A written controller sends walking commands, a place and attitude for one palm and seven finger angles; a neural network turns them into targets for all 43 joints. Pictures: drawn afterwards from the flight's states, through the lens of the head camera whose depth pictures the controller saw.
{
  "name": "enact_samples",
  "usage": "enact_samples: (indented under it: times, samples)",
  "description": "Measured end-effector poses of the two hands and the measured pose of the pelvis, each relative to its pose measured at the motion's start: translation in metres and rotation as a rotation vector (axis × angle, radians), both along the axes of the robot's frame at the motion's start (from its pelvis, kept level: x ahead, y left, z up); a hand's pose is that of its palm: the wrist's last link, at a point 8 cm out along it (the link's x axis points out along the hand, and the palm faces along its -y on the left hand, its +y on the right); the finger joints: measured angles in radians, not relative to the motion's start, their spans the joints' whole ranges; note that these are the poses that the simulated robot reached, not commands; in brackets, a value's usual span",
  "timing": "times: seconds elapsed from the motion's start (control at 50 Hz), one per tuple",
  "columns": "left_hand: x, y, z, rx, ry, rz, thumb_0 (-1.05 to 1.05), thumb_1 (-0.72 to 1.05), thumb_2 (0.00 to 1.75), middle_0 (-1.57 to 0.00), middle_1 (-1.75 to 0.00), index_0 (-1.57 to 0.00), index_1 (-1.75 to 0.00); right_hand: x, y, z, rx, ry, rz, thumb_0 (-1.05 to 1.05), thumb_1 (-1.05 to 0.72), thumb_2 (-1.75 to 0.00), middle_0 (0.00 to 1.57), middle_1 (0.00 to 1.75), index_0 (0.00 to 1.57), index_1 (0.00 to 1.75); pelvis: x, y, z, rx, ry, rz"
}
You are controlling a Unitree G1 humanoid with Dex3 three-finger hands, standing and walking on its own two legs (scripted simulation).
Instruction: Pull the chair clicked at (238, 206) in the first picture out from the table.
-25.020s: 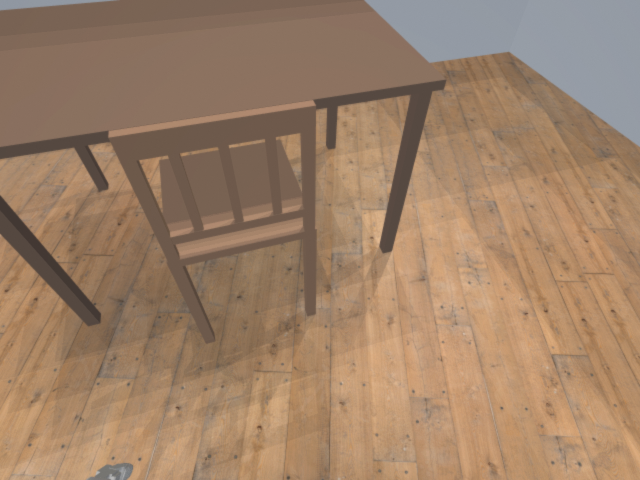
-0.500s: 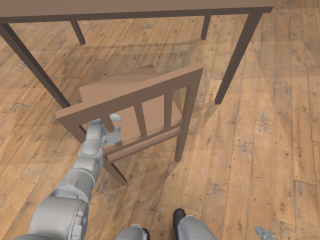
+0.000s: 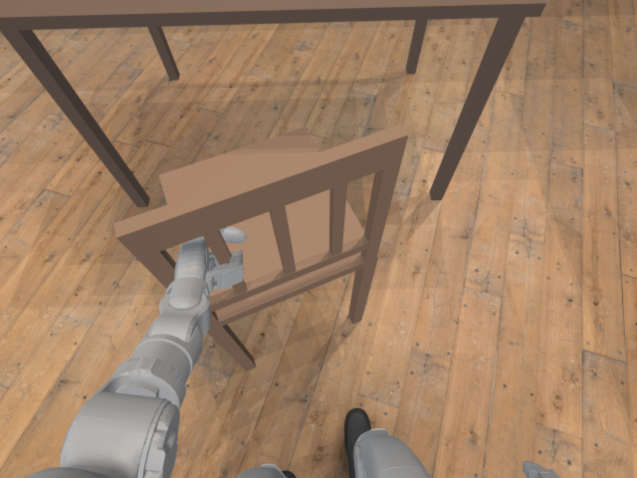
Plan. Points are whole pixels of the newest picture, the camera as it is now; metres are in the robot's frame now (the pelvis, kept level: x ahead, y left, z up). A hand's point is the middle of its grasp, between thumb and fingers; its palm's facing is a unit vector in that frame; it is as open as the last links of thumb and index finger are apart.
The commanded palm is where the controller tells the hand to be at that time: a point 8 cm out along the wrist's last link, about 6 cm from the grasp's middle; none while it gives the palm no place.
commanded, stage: step backward, pulling the chair out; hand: left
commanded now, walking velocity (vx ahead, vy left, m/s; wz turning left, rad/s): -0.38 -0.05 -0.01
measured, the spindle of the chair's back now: (283, 241) +0.46 +0.05 -0.10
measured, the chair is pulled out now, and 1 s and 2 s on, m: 0.36 0.42 0.42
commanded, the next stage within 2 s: none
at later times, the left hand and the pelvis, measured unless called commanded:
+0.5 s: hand (231, 295) +0.35 +0.12 -0.06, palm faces +0.01 -0.98 -0.18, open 5.2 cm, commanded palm +0.34 +0.18 -0.05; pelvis -0.04 +0.00 +0.00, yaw +0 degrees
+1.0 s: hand (227, 302) +0.34 +0.13 -0.06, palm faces +0.01 -0.98 -0.19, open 5.3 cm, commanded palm +0.34 +0.18 -0.05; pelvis -0.04 +0.00 +0.00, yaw -2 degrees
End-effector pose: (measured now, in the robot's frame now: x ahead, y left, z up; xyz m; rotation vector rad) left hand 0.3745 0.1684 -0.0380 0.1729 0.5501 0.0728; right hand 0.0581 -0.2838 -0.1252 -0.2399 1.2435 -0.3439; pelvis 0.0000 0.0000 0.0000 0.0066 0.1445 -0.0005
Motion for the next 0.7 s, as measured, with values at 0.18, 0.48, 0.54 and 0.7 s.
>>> enact_samples:
  times: [0.18, 0.48, 0.54, 0.7]
  samples:
    - [-0.014, 0.002, 0.0, 0.007, 0.002, 0.001, 0.02, 0.69, 0.77, -0.21, -1.15, -0.49, -1.45, -0.007, 0.01, -0.009, 0.047, 0.0, -0.013, 0.01, -0.9, -0.9, 0.2, 0.3, 0.2, 0.3, -0.001, -0.008, -0.002, 0.021, -0.017, -0.03]
    - [-0.038, 0.003, 0.001, 0.002, 0.002, -0.007, 0.02, 0.7, 0.75, -0.19, -1.15, -0.49, -1.44, -0.03, 0.008, -0.003, 0.019, 0.013, 0.011, 0.01, -0.9, -0.9, 0.21, 0.3, 0.2, 0.3, -0.037, 0.0, 0.0, 0.015, -0.008, 0.0]
    - [-0.045, 0.005, 0.001, 0.003, 0.001, -0.01, 0.02, 0.7, 0.76, -0.19, -1.15, -0.49, -1.45, -0.034, 0.009, -0.005, 0.018, 0.017, -0.001, 0.01, -0.9, -0.9, 0.2, 0.3, 0.2, 0.3, -0.034, 0.0, -0.001, 0.026, -0.018, -0.013]
    - [-0.047, 0.005, 0.001, 0.015, -0.001, 0.011, 0.02, 0.68, 0.78, -0.22, -1.14, -0.49, -1.45, -0.036, 0.013, -0.015, 0.059, 0.009, -0.024, 0.01, -0.9, -0.9, 0.21, 0.3, 0.2, 0.3, -0.038, -0.005, -0.005, 0.007, -0.004, -0.003]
